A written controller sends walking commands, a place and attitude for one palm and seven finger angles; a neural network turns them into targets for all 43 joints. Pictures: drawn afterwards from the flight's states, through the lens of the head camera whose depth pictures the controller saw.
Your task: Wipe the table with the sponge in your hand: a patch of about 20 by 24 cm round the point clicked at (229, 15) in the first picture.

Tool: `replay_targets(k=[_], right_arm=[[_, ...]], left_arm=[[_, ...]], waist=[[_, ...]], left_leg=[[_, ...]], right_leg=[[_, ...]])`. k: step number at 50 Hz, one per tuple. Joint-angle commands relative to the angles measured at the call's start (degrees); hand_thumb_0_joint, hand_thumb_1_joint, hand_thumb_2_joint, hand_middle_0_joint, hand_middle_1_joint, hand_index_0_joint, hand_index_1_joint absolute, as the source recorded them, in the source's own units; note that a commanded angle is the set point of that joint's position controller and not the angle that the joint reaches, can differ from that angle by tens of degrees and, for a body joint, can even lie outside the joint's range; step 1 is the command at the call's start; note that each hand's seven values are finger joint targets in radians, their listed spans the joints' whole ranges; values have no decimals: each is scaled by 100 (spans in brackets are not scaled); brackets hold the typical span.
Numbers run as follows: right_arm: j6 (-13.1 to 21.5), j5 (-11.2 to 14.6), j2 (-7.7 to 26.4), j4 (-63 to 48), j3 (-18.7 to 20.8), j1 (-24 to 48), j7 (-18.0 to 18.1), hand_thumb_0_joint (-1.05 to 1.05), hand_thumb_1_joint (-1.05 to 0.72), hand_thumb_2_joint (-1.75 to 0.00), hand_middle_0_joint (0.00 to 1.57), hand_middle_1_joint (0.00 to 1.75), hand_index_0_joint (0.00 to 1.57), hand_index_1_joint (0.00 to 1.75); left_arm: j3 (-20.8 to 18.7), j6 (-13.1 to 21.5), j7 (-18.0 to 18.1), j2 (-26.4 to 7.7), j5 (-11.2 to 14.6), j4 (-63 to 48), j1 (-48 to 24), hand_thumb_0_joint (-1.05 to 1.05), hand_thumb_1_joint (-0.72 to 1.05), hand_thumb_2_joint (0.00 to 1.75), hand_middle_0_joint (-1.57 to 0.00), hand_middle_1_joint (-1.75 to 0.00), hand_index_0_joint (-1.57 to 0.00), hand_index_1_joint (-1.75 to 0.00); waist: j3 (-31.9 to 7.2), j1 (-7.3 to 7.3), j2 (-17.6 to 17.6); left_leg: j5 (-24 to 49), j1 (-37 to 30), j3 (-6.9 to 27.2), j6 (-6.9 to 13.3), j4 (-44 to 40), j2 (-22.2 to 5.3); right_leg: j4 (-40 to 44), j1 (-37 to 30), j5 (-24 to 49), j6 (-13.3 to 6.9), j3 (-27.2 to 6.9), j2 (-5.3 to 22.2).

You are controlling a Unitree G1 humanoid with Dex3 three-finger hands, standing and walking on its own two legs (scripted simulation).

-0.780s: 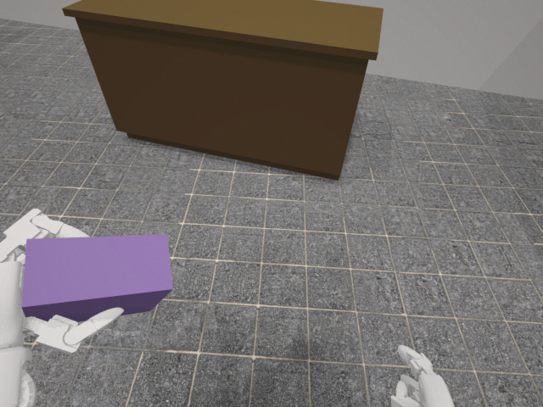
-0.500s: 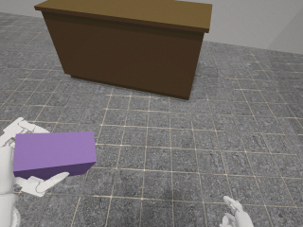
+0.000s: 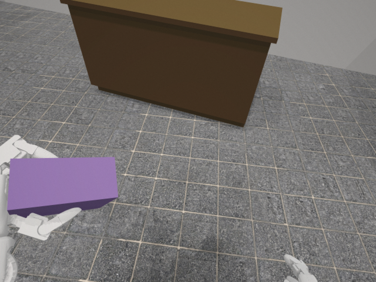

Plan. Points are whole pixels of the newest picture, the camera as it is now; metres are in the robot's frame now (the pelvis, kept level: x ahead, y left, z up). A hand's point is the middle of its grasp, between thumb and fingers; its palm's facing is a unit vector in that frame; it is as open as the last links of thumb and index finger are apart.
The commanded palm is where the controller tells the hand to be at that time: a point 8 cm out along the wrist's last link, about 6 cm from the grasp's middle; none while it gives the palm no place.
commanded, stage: walk to a spot facing it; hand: left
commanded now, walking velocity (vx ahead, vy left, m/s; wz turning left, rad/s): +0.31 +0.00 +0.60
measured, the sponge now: (79, 187) +0.23 +0.19 +0.15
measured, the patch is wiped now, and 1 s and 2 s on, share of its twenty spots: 0.00 0.00 0.00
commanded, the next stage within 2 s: none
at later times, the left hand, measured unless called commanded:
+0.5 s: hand (45, 189) +0.22 +0.23 +0.17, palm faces +0.57 -0.65 -0.50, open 10.4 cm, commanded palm +0.16 +0.26 +0.19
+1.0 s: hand (40, 129) +0.31 +0.26 +0.20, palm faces +0.69 -0.55 -0.47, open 10.4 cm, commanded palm +0.25 +0.28 +0.19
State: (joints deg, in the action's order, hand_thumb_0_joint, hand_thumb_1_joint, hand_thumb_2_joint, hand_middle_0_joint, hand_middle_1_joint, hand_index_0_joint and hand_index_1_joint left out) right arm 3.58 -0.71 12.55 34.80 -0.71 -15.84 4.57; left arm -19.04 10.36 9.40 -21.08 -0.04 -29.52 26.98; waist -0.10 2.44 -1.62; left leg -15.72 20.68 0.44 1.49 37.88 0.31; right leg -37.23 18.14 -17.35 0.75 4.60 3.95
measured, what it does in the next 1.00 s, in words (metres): walks ahead, turning left: right foot, then left foot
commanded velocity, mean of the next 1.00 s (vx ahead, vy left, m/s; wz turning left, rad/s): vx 0.35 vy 0.00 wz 0.38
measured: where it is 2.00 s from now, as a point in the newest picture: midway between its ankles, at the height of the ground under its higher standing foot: (179, 236)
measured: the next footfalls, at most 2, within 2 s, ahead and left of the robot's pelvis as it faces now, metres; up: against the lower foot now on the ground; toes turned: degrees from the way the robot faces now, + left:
right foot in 0.32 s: +0.10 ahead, -0.15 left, +0.00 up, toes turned +4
left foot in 0.74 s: +0.23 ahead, +0.12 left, +0.00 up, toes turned +32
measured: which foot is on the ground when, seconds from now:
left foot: down 0.00-0.32, up 0.34-0.72, down 0.74-1.00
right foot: down 0.00-0.02, up 0.04-0.30, down 0.32-0.72, up 0.74-1.00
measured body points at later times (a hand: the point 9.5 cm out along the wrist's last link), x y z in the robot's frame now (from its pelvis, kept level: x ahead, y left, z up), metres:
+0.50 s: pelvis +0.09 -0.06 +0.01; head +0.11 -0.08 +0.46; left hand +0.19 +0.26 +0.20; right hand +0.30 -0.26 -0.10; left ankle +0.05 +0.08 -0.62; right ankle +0.06 -0.15 -0.72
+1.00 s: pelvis +0.22 -0.04 +0.01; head +0.24 -0.03 +0.46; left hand +0.27 +0.29 +0.23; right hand +0.45 -0.14 -0.08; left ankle +0.19 +0.10 -0.72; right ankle +0.33 -0.16 -0.68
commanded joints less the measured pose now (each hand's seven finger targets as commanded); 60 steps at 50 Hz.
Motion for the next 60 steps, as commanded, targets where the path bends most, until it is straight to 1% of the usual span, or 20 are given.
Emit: replay_targets(k=[1,3,7,14,15,17,23,32,34,35,36,37,38,40,46,53,54,55,56,60], right_arm=[[375,41,661,-880,294,658,25,0,-90,-90,20,30,20,30],[422,-26,562,-764,291,564,-8,0,-90,-90,20,30,20,30],[575,-23,624,-615,377,493,-125,0,-90,-90,20,30,20,30],[453,14,488,-669,315,724,-161,0,-90,-90,20,30,20,30],[399,46,423,-673,310,709,-148,0,-90,-90,20,30,20,30],[297,99,283,-776,309,806,-103,0,-90,-90,20,30,20,30],[117,2,429,-681,296,1033,-24,0,-90,-90,20,30,20,30],[232,76,322,-1157,376,850,-57,0,-90,-90,20,30,20,30],[231,70,332,-1188,412,706,-28,0,-90,-90,20,30,20,30],[217,84,383,-1234,435,675,0,0,-90,-90,20,30,20,30],[193,76,492,-1185,475,630,-9,0,-90,-90,20,30,20,30],[219,86,500,-1246,420,641,-86,0,-90,-90,20,30,20,30],[237,103,517,-1203,364,641,-158,0,-90,-90,20,30,20,30],[192,154,607,-1064,456,905,-190,0,-90,-90,20,30,20,30],[421,171,453,-977,370,839,-196,0,-90,-90,20,30,20,30],[490,133,419,-708,312,665,2,0,-90,-90,20,30,20,30],[463,142,317,-698,285,655,6,0,-90,-90,20,30,20,30],[454,127,202,-760,258,833,11,0,-90,-90,20,30,20,30],[481,101,441,-739,272,1103,8,0,-90,-90,20,30,20,30],[333,58,448,-502,252,1017,-38,0,-90,-90,20,30,20,30]], left_arm=[[-774,459,95,-833,102,-1297,-322,0,10,130,-120,-160,-120,-160],[-697,464,43,-871,-71,-1221,-538,0,10,130,-120,-160,-120,-160],[-571,543,-32,-743,-8,-1587,-498,0,10,130,-120,-160,-120,-160],[-804,395,-139,-813,158,-1294,123,0,10,130,-120,-160,-120,-160],[-827,379,-144,-808,133,-1210,91,0,10,130,-120,-160,-120,-160],[-1042,258,-78,-1171,209,-911,-104,0,10,130,-120,-160,-120,-160],[-836,494,-114,-1014,55,-585,-169,0,10,130,-120,-160,-120,-160],[-723,457,222,-1004,73,-1628,-734,0,10,130,-120,-160,-120,-160],[-854,456,283,-1110,99,-1690,-600,0,10,130,-120,-160,-120,-160],[-859,529,293,-1131,108,-1873,-674,0,10,130,-120,-160,-120,-160],[-835,575,287,-975,135,-1719,-311,0,10,130,-120,-160,-120,-160],[-846,613,307,-997,203,-1946,-409,0,10,130,-120,-160,-120,-160],[-1030,590,292,-1397,118,-1753,-672,0,10,130,-120,-160,-120,-160],[-1159,520,59,-1355,160,-1301,-741,0,10,130,-120,-160,-120,-160],[-1029,654,-20,-859,245,-1667,95,0,10,130,-120,-160,-120,-160],[-591,489,-7,-646,93,-732,-706,0,10,130,-120,-160,-120,-160],[-596,446,6,-773,29,-728,-962,0,10,130,-120,-160,-120,-160],[-752,366,66,-1089,-11,-663,-1082,0,10,130,-120,-160,-120,-160],[-755,315,90,-1198,52,-678,-1253,0,10,130,-120,-160,-120,-160],[-720,586,42,-1135,-14,-1118,-1227,0,10,130,-120,-160,-120,-160]], waist=[[-276,-82,1923],[151,-6,1666],[-377,-132,1432],[-668,-270,1429],[-757,-307,993],[-660,-316,-1467],[213,-259,-587],[-453,-449,-908],[-1011,-215,-611],[-1328,-70,-214],[-1650,-38,873],[-1734,-141,1740],[-1226,-68,1059],[-670,-192,1011],[-426,-358,1579],[-394,-335,728],[-398,-350,-227],[-264,-465,-2077],[-181,-509,-1551],[54,-330,-463]], left_leg=[[-1280,-238,2582,859,-1927,-1459],[-1362,-328,3881,1302,-2322,-1989],[1018,-1069,2600,1097,-1640,-1383],[811,-18,1741,698,-1147,-872],[327,692,1298,457,-720,-661],[-1619,2685,-94,-139,2468,150],[-527,2595,-224,-382,3348,-537],[-86,390,-1669,-63,-24,15],[599,-1001,-2026,0,-845,419],[885,-2108,-1638,130,-954,154],[1327,-3154,-187,638,-1063,-791],[2727,-3622,2466,1511,-1325,-2407],[2620,-3041,3163,1757,-1660,-2747],[533,-1691,2455,1556,-2029,-2559],[-564,30,217,828,-2348,-1556],[-1736,338,-236,403,-774,-1119],[-1731,774,-595,222,588,-719],[-1850,2069,-856,-47,2411,-57],[-1710,2501,-108,-98,3386,-202],[-737,2112,-70,-273,3423,-662]], right_leg=[[-1358,742,-1494,94,12,-274],[-2560,1646,-1737,61,-688,-145],[-1783,1356,-1305,214,-343,-271],[841,-963,-676,157,133,-508],[1563,-1881,-340,1,-127,-169],[2296,-2737,-585,-959,-3331,2269],[1919,-1681,2359,-698,-672,1593],[897,-1965,4724,-661,418,1461],[-470,-1521,4828,-380,774,1204],[-1394,-822,4141,-206,818,1100],[-2820,185,1661,-15,804,661],[-4025,1447,-1668,80,221,-83],[-4563,1927,-1911,-26,-433,-128],[-4221,2027,-1374,97,-608,415],[-1593,455,-300,202,191,337],[633,-1018,-346,271,655,-94],[1425,-1230,-995,-12,-355,575],[2169,-1754,-784,-712,-2768,1913],[2440,-1807,-400,-1101,-3463,2557],[2095,-1329,1009,-1027,-1568,1950]])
